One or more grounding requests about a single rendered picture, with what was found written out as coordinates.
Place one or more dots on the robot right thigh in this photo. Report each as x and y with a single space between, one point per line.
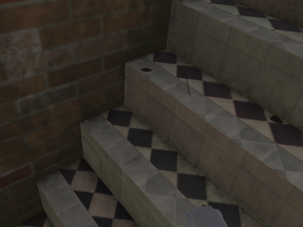
204 216

